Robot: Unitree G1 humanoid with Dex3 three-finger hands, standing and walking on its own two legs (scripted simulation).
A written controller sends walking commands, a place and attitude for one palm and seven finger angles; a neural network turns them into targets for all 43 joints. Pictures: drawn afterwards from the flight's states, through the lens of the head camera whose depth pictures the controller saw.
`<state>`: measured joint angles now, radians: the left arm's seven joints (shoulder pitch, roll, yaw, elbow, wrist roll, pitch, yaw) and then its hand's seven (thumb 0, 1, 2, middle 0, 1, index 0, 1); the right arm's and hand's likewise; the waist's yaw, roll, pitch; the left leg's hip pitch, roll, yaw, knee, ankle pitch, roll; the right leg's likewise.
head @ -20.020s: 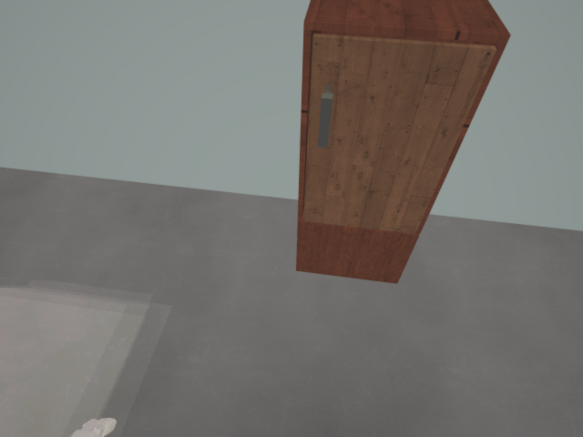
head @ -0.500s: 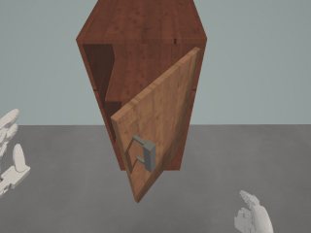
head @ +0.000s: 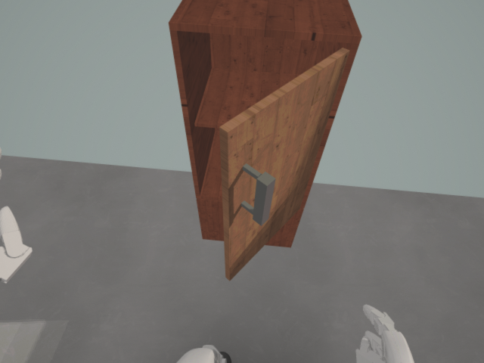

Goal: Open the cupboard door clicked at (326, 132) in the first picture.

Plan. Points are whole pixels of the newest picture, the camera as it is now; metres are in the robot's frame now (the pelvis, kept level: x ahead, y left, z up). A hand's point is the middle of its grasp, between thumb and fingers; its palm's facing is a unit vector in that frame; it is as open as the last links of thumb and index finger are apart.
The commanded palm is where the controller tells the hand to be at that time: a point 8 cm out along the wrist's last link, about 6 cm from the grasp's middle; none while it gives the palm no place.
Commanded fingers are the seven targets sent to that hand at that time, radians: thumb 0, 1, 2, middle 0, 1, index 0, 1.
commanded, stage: step back with the hand held close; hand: left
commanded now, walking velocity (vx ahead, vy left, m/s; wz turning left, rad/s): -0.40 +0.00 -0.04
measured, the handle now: (254, 194) +0.42 +0.01 +0.01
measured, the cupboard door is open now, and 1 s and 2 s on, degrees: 53 53 53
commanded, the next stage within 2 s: stop stepping back and stand still in 0.34 s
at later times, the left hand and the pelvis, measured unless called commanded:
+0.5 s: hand out of the picture +0.10 +0.26 +0.19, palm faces +0.34 -0.86 -0.38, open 7.4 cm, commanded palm +0.06 +0.31 +0.19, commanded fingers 0.00 0.90 0.90 -0.20 -0.30 -0.20 -0.30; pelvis -0.12 +0.02 +0.00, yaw -6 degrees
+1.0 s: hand out of the picture +0.01 +0.30 +0.19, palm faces +0.39 -0.84 -0.38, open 7.4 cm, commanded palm -0.05 +0.33 +0.19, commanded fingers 0.00 0.90 0.90 -0.20 -0.30 -0.20 -0.30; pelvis -0.23 +0.05 +0.02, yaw -8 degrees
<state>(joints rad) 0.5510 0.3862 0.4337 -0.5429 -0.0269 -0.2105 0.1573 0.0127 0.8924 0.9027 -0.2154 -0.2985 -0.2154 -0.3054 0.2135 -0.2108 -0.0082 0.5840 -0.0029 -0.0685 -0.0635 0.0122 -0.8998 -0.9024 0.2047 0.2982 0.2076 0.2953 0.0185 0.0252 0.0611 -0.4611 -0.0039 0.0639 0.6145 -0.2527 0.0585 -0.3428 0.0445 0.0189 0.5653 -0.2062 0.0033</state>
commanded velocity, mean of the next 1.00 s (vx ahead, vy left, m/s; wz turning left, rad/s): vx -0.01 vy -0.01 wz -0.01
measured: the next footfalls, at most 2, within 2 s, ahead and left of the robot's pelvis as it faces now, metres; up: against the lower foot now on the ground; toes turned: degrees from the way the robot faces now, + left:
right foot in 0.42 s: -0.17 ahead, -0.11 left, +0.00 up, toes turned -5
left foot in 0.56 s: +0.03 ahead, +0.08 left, -0.01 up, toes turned -6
